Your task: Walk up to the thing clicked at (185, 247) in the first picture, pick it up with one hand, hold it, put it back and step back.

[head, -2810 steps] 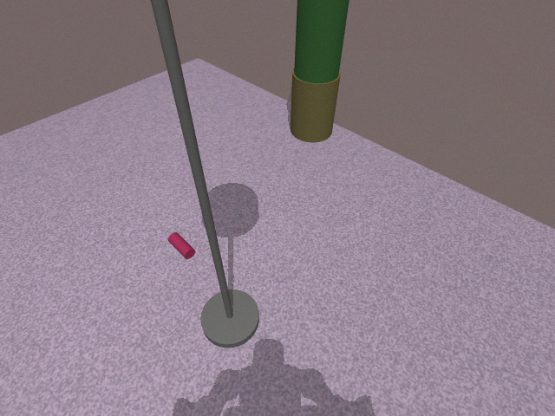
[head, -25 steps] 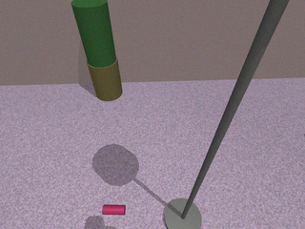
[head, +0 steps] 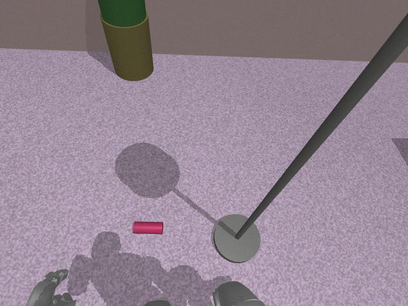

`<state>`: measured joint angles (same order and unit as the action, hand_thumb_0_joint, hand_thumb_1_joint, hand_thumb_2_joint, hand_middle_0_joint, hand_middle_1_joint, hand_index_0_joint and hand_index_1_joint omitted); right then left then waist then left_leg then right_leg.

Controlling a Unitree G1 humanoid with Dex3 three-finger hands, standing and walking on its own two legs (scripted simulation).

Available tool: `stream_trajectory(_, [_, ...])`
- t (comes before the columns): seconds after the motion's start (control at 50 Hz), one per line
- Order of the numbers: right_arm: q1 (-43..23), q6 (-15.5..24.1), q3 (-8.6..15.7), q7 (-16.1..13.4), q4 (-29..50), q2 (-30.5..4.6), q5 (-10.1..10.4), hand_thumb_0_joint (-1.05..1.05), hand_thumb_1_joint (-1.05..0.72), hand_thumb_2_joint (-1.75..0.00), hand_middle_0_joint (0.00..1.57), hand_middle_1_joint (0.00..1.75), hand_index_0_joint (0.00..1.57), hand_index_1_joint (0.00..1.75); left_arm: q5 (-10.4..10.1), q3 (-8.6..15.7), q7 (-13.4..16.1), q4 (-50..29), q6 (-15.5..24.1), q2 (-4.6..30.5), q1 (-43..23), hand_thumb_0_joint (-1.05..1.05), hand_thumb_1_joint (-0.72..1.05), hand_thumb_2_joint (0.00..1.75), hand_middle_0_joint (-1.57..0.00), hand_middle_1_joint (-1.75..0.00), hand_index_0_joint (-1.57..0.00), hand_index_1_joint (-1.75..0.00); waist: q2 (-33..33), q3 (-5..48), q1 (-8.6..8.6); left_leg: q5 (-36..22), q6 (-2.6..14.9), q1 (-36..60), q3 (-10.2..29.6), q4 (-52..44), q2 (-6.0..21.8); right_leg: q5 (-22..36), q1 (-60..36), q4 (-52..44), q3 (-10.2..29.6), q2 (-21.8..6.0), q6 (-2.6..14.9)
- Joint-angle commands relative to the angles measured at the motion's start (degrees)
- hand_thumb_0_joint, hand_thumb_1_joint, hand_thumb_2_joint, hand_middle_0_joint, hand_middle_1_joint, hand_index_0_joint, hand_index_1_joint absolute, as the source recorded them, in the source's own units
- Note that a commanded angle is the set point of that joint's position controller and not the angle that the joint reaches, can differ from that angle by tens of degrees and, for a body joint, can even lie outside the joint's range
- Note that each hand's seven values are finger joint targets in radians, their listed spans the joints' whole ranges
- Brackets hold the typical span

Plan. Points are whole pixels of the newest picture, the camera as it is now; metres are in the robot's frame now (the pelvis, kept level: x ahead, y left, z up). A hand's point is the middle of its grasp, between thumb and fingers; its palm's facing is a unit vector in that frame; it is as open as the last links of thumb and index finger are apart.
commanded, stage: step back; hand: left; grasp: from above
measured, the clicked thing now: (148, 227) +0.47 +0.19 -0.74
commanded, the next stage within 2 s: none
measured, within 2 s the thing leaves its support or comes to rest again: neither
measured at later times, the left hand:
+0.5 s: hand out of the picture +0.03 +0.26 -0.13, palm faces -0.05 -0.91 -0.42, open 7.4 cm
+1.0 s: hand out of the picture -0.17 +0.28 -0.16, palm faces -0.11 -0.92 -0.38, open 7.4 cm
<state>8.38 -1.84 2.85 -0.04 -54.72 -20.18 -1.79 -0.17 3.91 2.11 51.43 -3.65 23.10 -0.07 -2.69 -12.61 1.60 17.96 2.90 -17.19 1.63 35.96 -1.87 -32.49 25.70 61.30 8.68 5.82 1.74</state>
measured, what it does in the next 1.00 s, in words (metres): walks backwards: right foot, then left foot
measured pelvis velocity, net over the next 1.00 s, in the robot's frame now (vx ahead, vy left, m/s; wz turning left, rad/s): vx -0.27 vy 0.01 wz -0.12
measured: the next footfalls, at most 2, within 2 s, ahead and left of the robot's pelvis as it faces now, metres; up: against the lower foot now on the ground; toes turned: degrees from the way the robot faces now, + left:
right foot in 0.26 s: -0.02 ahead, -0.12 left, +0.00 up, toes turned -1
left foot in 0.62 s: -0.11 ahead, +0.13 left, +0.00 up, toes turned -5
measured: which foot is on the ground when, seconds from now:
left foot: down 0.00-0.30, up 0.32-0.60, down 0.62-1.00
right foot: up 0.00-0.24, down 0.26-0.64, up 0.66-1.00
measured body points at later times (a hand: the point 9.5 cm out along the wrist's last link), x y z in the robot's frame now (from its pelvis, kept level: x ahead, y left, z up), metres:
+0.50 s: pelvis -0.10 +0.00 +0.00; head -0.04 -0.02 +0.45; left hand +0.03 +0.30 -0.10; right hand -0.01 -0.32 -0.12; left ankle -0.13 +0.14 -0.66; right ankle -0.06 -0.12 -0.73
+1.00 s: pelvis -0.27 +0.01 -0.01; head -0.20 +0.02 +0.44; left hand -0.17 +0.32 -0.14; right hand -0.15 -0.31 -0.10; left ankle -0.15 +0.13 -0.73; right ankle -0.32 -0.13 -0.70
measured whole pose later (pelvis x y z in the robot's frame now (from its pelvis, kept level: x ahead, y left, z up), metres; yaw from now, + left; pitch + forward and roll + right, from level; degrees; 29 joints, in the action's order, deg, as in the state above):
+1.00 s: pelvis -0.27 +0.01 -0.01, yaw -7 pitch -3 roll +0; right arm 4.9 -0.9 2.6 -0.6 -45.3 -21.1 -1.8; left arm 1.0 5.1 0.0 48.1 -3.9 23.4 12.4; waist -2.0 -11.3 -1.6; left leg 8.9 -0.2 -23.0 -0.7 34.6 3.1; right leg -28.3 16.0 49.3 5.7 2.0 -1.6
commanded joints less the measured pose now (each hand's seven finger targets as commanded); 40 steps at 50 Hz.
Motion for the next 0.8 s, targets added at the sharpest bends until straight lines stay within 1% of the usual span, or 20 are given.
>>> stream_trajectory(0.0, [-1.72, 1.52, 3.59, -2.31, 7.30, -13.71, 0.15, 0.00, -0.90, -0.90, 0.20, 0.30, 0.20, 0.30, 0.33, 2.39, 0.61, -2.98, 1.08, 9.09, 7.37, 0.00, 0.90, 0.90, -0.20, -0.30, -0.20, -0.30, 10.19, 17.98, -1.70, -43.09, 9.96, 17.24, 12.81, -7.20, 15.06, 3.06, 3.74, 5.99, 1.45, -0.78, -1.33])
stream_trajectory(0.1, [3.19, 1.29, 4.15, -2.36, 7.86, -14.18, 0.67, 0.00, -0.90, -0.90, 0.20, 0.30, 0.20, 0.30, 0.87, 2.68, 0.07, -5.88, 2.36, 8.54, 4.92, 0.00, 0.90, 0.90, -0.20, -0.30, -0.20, -0.30, 8.46, 17.02, 1.82, -42.03, 11.42, 21.49, 12.62, -5.18, 15.88, 3.56, 2.76, -9.49, -2.03, -2.84, -2.82])
stream_trajectory(0.16, [0.85, 0.93, 3.89, -1.92, 8.98, -15.02, 0.91, 0.00, -0.90, -0.90, 0.20, 0.30, 0.20, 0.30, 1.04, 3.04, -0.36, -5.37, 2.73, 8.09, 7.84, 0.00, 0.90, 0.90, -0.20, -0.30, -0.20, -0.30, 10.47, 17.48, 0.85, -35.87, 9.56, 16.46, 10.56, -4.36, 14.43, 6.61, -4.13, -19.47, -5.66, -3.95, -1.72])
stream_trajectory(0.22, [-3.01, 0.31, 3.63, -1.44, 10.00, -15.40, 1.51, 0.00, -0.90, -0.90, 0.20, 0.30, 0.20, 0.30, 1.59, 3.38, -0.58, -3.08, 3.17, 7.67, 13.25, 0.00, 0.90, 0.90, -0.20, -0.30, -0.20, -0.30, 9.13, 17.80, -2.40, -25.56, 6.74, 7.52, 8.98, -1.60, 12.89, 19.96, -15.19, -34.92, -7.76, -3.83, 0.31])
stream_trajectory(0.24, [-2.90, 0.29, 3.39, -1.27, 10.08, -14.34, 1.90, 0.00, -0.90, -0.90, 0.20, 0.30, 0.20, 0.30, 2.01, 3.74, -0.58, -2.98, 3.45, 9.23, 13.53, 0.00, 0.90, 0.90, -0.20, -0.30, -0.20, -0.30, 6.26, 18.21, -2.34, -18.23, 4.17, 1.04, 8.28, -0.02, 11.01, 27.09, -19.71, -34.02, -2.85, -6.84, 2.08])
stream_trajectory(0.26, [-3.54, 0.35, 2.78, -1.18, 10.80, -12.85, 2.40, 0.00, -0.90, -0.90, 0.20, 0.30, 0.20, 0.30, 2.38, 4.61, -0.61, -3.70, 3.71, 12.62, 13.70, 0.00, 0.90, 0.90, -0.20, -0.30, -0.20, -0.30, -2.17, 17.77, -2.68, -8.76, 1.07, -6.59, 5.14, 6.78, 5.35, 32.17, -21.41, -35.82, 8.86, -14.85, 6.41])
stream_trajectory(0.28, [-4.62, -0.07, 2.74, -1.42, 10.81, -11.38, 2.45, 0.00, -0.90, -0.90, 0.20, 0.30, 0.20, 0.30, 1.73, 5.34, -0.86, -5.03, 3.43, 17.01, 10.24, 0.00, 0.90, 0.90, -0.20, -0.30, -0.20, -0.30, -12.07, 13.49, -3.76, 12.34, -1.74, -7.50, 0.32, 19.91, -4.22, 34.34, -11.88, -41.87, 21.02, -26.31, 15.89])
stream_trajectory(0.3, [-3.53, -0.44, 3.33, -1.81, 9.81, -12.65, 1.75, 0.00, -0.90, -0.90, 0.20, 0.30, 0.20, 0.30, 2.32, 5.42, -0.71, -7.40, 3.74, 17.61, 6.89, 0.00, 0.90, 0.90, -0.20, -0.30, -0.20, -0.30, -11.56, 10.31, -3.52, 18.89, -2.62, -5.28, 5.81, 30.44, -3.54, 36.32, -4.50, -42.71, 25.29, -29.72, 18.77])
stream_trajectory(0.38, [1.78, -0.02, 2.63, -1.42, 7.08, -12.17, 2.43, 0.00, -0.90, -0.90, 0.20, 0.30, 0.20, 0.30, 1.91, 4.44, -0.15, -9.33, 3.75, 11.02, 3.06, 0.00, 0.90, 0.90, -0.20, -0.30, -0.20, -0.30, -4.93, 11.22, -0.54, 11.55, -3.09, -9.13, 8.40, 34.65, -6.13, 43.01, -11.16, -37.57, 6.90, -18.51, 11.60])
stream_trajectory(0.44, [1.76, 0.62, 1.81, -1.74, 8.13, -11.64, 2.38, 0.00, -0.90, -0.90, 0.20, 0.30, 0.20, 0.30, 2.20, 3.94, -0.10, -9.88, 3.32, 9.41, 7.32, 0.00, 0.90, 0.90, -0.20, -0.30, -0.20, -0.30, -3.39, 14.42, -3.23, 11.53, -4.17, -10.85, 5.56, 24.03, -5.09, 46.25, -21.02, -33.83, 3.76, -15.96, 10.27])
stream_trajectory(0.48, [0.99, 0.87, 1.73, -1.76, 8.93, -11.22, 2.13, 0.00, -0.90, -0.90, 0.20, 0.30, 0.20, 0.30, 2.40, 3.96, 0.03, -9.86, 2.90, 9.86, 9.31, 0.00, 0.90, 0.90, -0.20, -0.30, -0.20, -0.30, -6.22, 15.72, -4.26, 12.61, -4.61, -9.78, 3.26, 14.72, -2.89, 47.15, -24.58, -32.67, 3.81, -17.14, 10.46])
stream_trajectory(0.54, [3.16, 1.30, 2.21, -1.54, 8.60, -10.92, 1.39, 0.00, -0.90, -0.90, 0.20, 0.30, 0.20, 0.30, 1.86, 3.95, -0.24, -10.61, 1.94, 11.19, 9.05, 0.00, 0.90, 0.90, -0.20, -0.30, -0.20, -0.30, -9.98, 17.83, -3.16, 6.76, -3.41, -3.50, 0.48, -2.76, 0.28, 44.91, -24.73, -29.27, 4.47, -17.26, 9.12])
stream_trajectory(0.58, [7.14, 1.60, 2.99, -1.39, 6.91, -11.27, 0.52, 0.00, -0.90, -0.90, 0.20, 0.30, 0.20, 0.30, 1.08, 3.63, -0.72, -11.47, 1.18, 11.86, 6.81, 0.00, 0.90, 0.90, -0.20, -0.30, -0.20, -0.30, -7.75, 17.75, -0.82, -7.01, -2.28, 5.55, -0.54, -12.82, 0.16, 37.80, -16.47, -25.98, 2.56, -15.38, 5.88])
stream_trajectory(0.6, [6.09, 1.73, 3.92, -1.37, 7.55, -14.07, -0.45, 0.00, -0.90, -0.90, 0.20, 0.30, 0.20, 0.30, 0.99, 2.96, -0.86, -11.91, 0.82, 9.73, 8.13, 0.00, 0.90, 0.90, -0.20, -0.30, -0.20, -0.30, -2.19, 16.99, -1.41, -8.79, -0.22, 9.66, 8.46, -13.92, 5.81, 27.57, -7.46, -22.83, 1.77, -11.98, 2.88])
stream_trajectory(0.62, [4.09, 1.76, 5.12, -1.13, 8.49, -19.76, -0.93, 0.00, -0.90, -0.90, 0.20, 0.30, 0.20, 0.30, 0.72, 2.53, -0.84, -12.23, 0.98, 7.30, 8.23, 0.00, 0.90, 0.90, -0.20, -0.30, -0.20, -0.30, 12.05, 15.82, -1.10, -14.94, 5.09, 11.91, 24.71, -17.54, 18.32, 9.43, 3.00, -12.69, -3.28, -2.41, 0.11])
stream_trajectory(0.64, [2.34, 1.58, 5.56, -0.71, 9.47, -23.21, -0.57, 0.00, -0.90, -0.90, 0.20, 0.30, 0.20, 0.30, 1.16, 3.97, 0.00, -12.24, 1.02, 9.92, 4.73, 0.00, 0.90, 0.90, -0.20, -0.30, -0.20, -0.30, 14.31, 14.06, 1.48, -17.61, 13.22, 0.78, 29.55, -18.61, 25.06, -5.13, -0.16, -1.57, 0.07, 0.24, -1.03])
stream_trajectory(0.66, [0.30, 1.86, 5.45, -0.88, 9.62, -22.59, -0.72, 0.00, -0.90, -0.90, 0.20, 0.30, 0.20, 0.30, 1.65, 4.30, 0.32, -11.60, 1.07, 10.81, 3.66, 0.00, 0.90, 0.90, -0.20, -0.30, -0.20, -0.30, 13.86, 11.04, 1.54, -13.84, 15.28, -6.22, 31.99, -20.37, 25.78, -4.59, -2.05, 6.24, 2.92, -0.21, -0.98])
stream_trajectory(0.72, [-7.09, 2.18, 3.53, -1.34, 11.29, -15.84, -0.84, 0.00, -0.90, -0.90, 0.20, 0.30, 0.20, 0.30, 0.39, 4.29, -0.63, -8.52, 0.84, 9.93, 11.75, 0.00, 0.90, 0.90, -0.20, -0.30, -0.20, -0.30, 9.53, 10.43, -4.47, -19.47, 8.52, 0.31, 13.17, -15.75, 15.22, 5.13, 2.74, 12.75, 4.35, 1.43, -0.32])
stream_trajectory(0.74, [-5.79, 2.32, 3.44, -1.44, 10.97, -14.69, -0.26, 0.00, -0.90, -0.90, 0.20, 0.30, 0.20, 0.30, 0.53, 4.48, -0.90, -7.96, 0.83, 10.01, 13.36, 0.00, 0.90, 0.90, -0.20, -0.30, -0.20, -0.30, 9.50, 11.43, -4.78, -19.93, 7.47, 3.81, 11.69, -14.58, 13.82, 6.89, 3.80, 12.37, 3.82, 1.89, -0.70])
stream_trajectory(0.78, [-1.60, 2.46, 3.43, -1.48, 10.43, -13.84, 0.12, 0.00, -0.90, -0.90, 0.20, 0.30, 0.20, 0.30, 1.06, 4.78, -0.96, -7.91, 1.15, 9.60, 12.45, 0.00, 0.90, 0.90, -0.20, -0.30, -0.20, -0.30, 9.65, 13.34, -2.31, -24.09, 8.73, 10.25, 12.27, -12.25, 13.93, 6.01, 4.29, 10.37, 2.82, 0.96, -2.83])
